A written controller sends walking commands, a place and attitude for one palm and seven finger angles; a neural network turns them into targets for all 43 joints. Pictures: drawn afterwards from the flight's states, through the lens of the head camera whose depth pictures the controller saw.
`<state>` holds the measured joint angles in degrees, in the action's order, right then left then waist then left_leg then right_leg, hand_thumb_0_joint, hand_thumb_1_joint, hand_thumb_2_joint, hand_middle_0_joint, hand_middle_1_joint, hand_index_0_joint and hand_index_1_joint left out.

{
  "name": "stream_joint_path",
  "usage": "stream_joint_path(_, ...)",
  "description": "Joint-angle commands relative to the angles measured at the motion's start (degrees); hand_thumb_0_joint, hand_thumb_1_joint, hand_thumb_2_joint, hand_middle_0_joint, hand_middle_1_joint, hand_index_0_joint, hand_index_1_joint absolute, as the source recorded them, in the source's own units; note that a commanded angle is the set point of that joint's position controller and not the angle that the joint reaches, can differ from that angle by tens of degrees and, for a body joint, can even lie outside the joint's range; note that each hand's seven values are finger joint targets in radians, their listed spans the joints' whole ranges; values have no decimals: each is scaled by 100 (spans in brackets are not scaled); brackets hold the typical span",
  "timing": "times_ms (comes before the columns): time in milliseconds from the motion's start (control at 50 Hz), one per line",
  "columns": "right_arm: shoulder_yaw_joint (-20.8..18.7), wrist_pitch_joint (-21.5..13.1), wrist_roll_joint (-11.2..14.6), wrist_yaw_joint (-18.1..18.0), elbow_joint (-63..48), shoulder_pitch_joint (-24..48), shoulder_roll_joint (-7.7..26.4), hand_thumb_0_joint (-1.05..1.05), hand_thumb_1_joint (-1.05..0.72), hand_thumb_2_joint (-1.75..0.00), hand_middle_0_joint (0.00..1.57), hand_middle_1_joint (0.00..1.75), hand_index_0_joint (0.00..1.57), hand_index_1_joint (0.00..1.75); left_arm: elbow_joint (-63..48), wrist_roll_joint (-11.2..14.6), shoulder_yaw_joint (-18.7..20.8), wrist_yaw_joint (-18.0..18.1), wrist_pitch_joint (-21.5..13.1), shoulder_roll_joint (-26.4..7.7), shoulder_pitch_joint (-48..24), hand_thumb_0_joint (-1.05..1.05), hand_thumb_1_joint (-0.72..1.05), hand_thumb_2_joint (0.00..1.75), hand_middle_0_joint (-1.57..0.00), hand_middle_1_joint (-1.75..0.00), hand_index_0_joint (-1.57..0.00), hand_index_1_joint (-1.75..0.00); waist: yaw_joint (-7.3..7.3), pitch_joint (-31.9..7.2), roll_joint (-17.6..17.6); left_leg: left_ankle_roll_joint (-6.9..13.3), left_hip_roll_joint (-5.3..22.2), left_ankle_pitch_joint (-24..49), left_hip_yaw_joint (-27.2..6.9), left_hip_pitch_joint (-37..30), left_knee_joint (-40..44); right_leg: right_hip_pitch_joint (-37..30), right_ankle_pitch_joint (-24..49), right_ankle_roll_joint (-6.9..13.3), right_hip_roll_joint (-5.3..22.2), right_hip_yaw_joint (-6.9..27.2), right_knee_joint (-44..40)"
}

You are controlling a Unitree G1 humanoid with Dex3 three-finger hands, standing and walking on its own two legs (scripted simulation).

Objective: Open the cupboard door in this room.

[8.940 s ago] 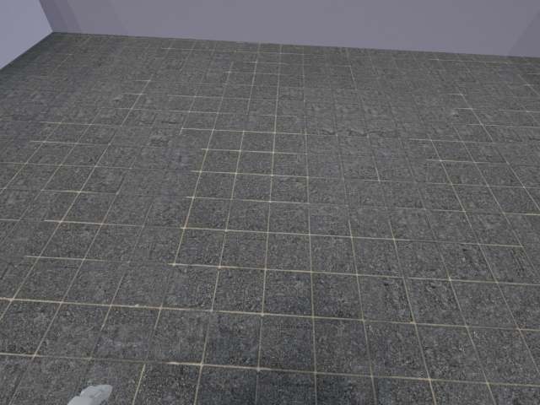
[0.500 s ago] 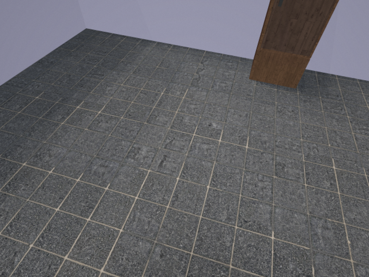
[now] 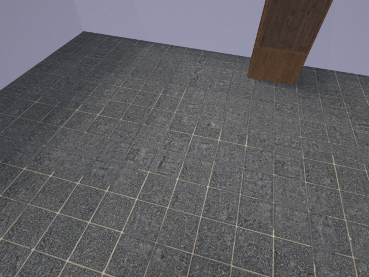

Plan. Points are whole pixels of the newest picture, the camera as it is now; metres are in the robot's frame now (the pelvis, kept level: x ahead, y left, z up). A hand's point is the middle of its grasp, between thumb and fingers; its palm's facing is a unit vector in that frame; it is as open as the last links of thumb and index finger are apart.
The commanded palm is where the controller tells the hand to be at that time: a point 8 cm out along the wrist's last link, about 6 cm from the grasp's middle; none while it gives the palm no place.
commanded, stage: turn or walk to find it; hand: left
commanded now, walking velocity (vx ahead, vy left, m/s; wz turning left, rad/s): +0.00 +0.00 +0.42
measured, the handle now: out of the picture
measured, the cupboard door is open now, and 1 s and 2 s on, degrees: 0 0 0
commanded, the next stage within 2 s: none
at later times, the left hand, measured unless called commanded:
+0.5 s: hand out of the picture +0.02 +0.23 -0.18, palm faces +0.22 -0.95 -0.22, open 7.4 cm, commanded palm none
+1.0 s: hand out of the picture -0.04 +0.12 -0.15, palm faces +0.47 -0.84 -0.27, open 7.4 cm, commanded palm none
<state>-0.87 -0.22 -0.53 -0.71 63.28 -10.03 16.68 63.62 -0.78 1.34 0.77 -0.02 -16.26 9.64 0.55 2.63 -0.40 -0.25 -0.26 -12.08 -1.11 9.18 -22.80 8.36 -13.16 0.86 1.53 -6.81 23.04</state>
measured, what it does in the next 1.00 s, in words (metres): steps on the spot, turning left: right foot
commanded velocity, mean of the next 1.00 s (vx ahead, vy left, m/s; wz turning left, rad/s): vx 0.00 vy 0.00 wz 0.42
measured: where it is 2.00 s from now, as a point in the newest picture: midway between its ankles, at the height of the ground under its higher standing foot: outside the picture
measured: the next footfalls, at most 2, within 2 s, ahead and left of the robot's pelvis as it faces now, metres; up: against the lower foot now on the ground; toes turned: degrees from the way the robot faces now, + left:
right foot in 0.72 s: +0.07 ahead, -0.13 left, +0.00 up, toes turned +16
left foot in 1.26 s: -0.08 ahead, +0.06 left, +0.00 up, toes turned +40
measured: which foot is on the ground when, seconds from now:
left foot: down 0.00-0.72, up 0.74-1.00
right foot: down 0.00-0.26, up 0.28-0.70, down 0.72-1.00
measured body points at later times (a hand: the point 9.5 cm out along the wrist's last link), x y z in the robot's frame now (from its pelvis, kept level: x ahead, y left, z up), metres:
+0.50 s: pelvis +0.00 +0.02 +0.00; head +0.04 +0.04 +0.45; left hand +0.01 +0.28 -0.16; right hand +0.07 -0.20 -0.15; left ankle +0.00 +0.12 -0.74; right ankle -0.01 -0.14 -0.67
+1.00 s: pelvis +0.00 -0.07 +0.00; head +0.04 -0.09 +0.45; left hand -0.07 +0.17 -0.13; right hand +0.16 -0.29 -0.16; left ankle -0.11 +0.07 -0.65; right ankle +0.03 -0.14 -0.74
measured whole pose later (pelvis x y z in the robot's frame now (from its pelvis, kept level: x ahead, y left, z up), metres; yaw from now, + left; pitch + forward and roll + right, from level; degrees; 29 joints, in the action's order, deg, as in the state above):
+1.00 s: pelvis +0.00 -0.07 +0.00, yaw +28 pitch +0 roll +3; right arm -5.5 4.4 -1.2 0.7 57.2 -12.5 15.9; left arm 54.7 -1.2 1.2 1.2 0.3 -8.9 14.5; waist -0.2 2.8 -1.7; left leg -4.0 1.2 -18.7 -2.3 27.6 -66.0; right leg 11.6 -16.1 2.6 4.4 -10.5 27.6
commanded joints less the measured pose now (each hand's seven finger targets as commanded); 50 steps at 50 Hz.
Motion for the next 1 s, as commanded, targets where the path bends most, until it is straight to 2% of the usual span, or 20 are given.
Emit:
stream_joint_path(0,-22,37,-42,6,-359,-74,381,0,-90,-90,20,30,20,30,-306,26,120,91,21,-638,245,0,90,90,-20,-30,-20,-30,70,-112,149,14,559,962,-397,805,-45,-348,582,17,989,630,-233)
stream_joint_path(60,-82,114,-48,12,-483,-141,411,0,-90,-90,20,30,20,30,-484,10,203,111,60,-845,198,0,90,90,-20,-30,-20,-30,99,-234,598,-56,417,639,-122,1020,-833,-347,668,335,1512,827,-370)
stream_joint_path(140,-180,197,-53,18,-657,-167,379,0,-90,-90,20,30,20,30,-724,-63,254,139,71,-878,57,0,90,90,-20,-30,-20,-30,75,-106,937,-119,431,-1340,225,1219,-2214,49,1523,918,2189,867,-360)
stream_joint_path(200,-191,163,-24,77,-702,-367,215,0,-90,-90,20,30,20,30,-853,-65,275,111,70,-848,-107,0,90,90,-20,-30,-20,-30,-98,-100,624,-149,541,-714,359,796,-1189,196,1955,615,1934,224,439)
stream_joint_path(220,-209,118,-40,82,-673,-617,301,0,-90,-90,20,30,20,30,-894,-22,264,90,101,-755,-78,0,90,90,-20,-30,-20,-30,-212,-268,44,-49,637,464,74,272,-415,535,1451,265,1591,-57,1100)
stream_joint_path(240,-291,59,-82,74,-699,-827,716,0,-90,-90,20,30,20,30,-1007,32,217,62,152,-430,15,0,90,90,-20,-30,-20,-30,-256,-245,-1430,378,1515,1880,-1653,27,282,1353,-324,-265,685,-409,2223)
stream_joint_path(260,-375,60,-98,7,-669,-998,965,0,-90,-90,20,30,20,30,-1177,23,169,84,171,-254,-193,0,90,90,-20,-30,-20,-30,-354,-205,-1927,969,2203,2807,-2480,26,751,1827,-2299,-412,235,-14,3282)
stream_joint_path(280,-368,71,-96,-20,-600,-971,901,0,-90,-90,20,30,20,30,-1143,-12,203,104,219,-352,-236,0,90,90,-20,-30,-20,-30,-324,-288,-1299,1102,2143,1705,-2200,171,782,1698,-2198,-284,319,491,3802)
stream_joint_path(300,-376,54,-89,-49,-693,-783,795,0,-90,-90,20,30,20,30,-1113,-20,225,92,243,-289,-263,0,90,90,-20,-30,-20,-30,-252,-170,-1309,1029,1925,1185,-2154,230,841,2054,-1859,-289,394,618,3992)
stream_joint_path(380,-371,-17,-67,-88,-797,-636,589,0,-90,-90,20,30,20,30,-1052,-36,234,22,148,-168,-108,0,90,90,-20,-30,-20,-30,-147,-547,-362,928,1468,1877,-1505,-399,489,2326,-1048,-430,316,690,4146)
stream_joint_path(560,-501,74,-94,-40,-885,-688,551,0,-90,-90,20,30,20,30,-1262,26,237,68,146,7,-198,0,90,90,-20,-30,-20,-30,-304,-542,-988,1051,1346,1983,-1663,-184,321,1744,-1339,-510,143,624,2669)
stream_joint_path(660,-563,155,-78,5,-1130,-187,605,0,-90,-90,20,30,20,30,-1054,48,296,75,64,-107,739,0,90,90,-20,-30,-20,-30,132,-611,-831,677,931,935,-1642,1058,-161,-8,-178,-433,7,430,500)
stream_joint_path(680,-552,172,-35,28,-1170,-213,381,0,-90,-90,20,30,20,30,-1023,-7,346,99,13,-358,911,0,90,90,-20,-30,-20,-30,186,-583,-177,367,532,65,-1355,1739,-653,-665,32,-367,394,711,-192)
stream_joint_path(700,-473,185,-6,54,-1275,-364,-52,0,-90,-90,20,30,20,30,-1103,-112,443,142,-52,-915,911,0,90,90,-20,-30,-20,-30,184,-510,1586,-107,-266,-1378,-431,2673,-2100,-921,-433,122,1944,2456,-871)
stream_joint_path(720,-518,211,-62,40,-1348,-114,139,0,-90,-90,20,30,20,30,-1251,-52,417,143,-14,-1060,700,0,90,90,-20,-30,-20,-30,226,-265,1809,-149,-268,-2109,-371,2609,-3268,88,-103,606,2635,2981,-1024)
stream_joint_path(740,-572,282,-89,81,-1320,-133,292,0,-90,-90,20,30,20,30,-1372,-46,406,153,12,-890,409,0,90,90,-20,-30,-20,-30,70,-29,1143,-110,-115,-1777,-534,2302,-3981,898,-790,722,2532,2606,-1187)
stream_joint_path(760,-582,351,-112,107,-1182,-215,242,0,-90,-90,20,30,20,30,-1436,-41,421,153,-20,-735,40,0,90,90,-20,-30,-20,-30,-96,226,1315,-107,-15,-1466,-557,2359,-4395,1146,-1160,561,2158,2315,-1271)
stream_joint_path(800,-558,370,-117,150,-970,-414,202,0,-90,-90,20,30,20,30,-1470,-23,278,104,-49,-421,-158,0,90,90,-20,-30,-20,-30,-265,460,972,-198,46,-806,-370,2337,-4838,1172,-462,302,1582,1387,-1036)
stream_joint_path(840,-532,358,-86,168,-881,-577,135,0,-90,-90,20,30,20,30,-1416,-20,246,106,-92,-300,-16,0,90,90,-20,-30,-20,-30,-294,269,924,-287,50,-487,-227,2363,-4884,725,402,276,1408,865,-807)
stream_joint_path(980,-401,351,-71,130,-1031,101,116,0,-90,-90,20,30,20,30,-1123,-65,278,140,-110,-467,946,0,90,90,-20,-30,-20,-30,141,-205,822,-456,235,-1019,-23,2356,-3884,-576,2205,632,1777,777,-352)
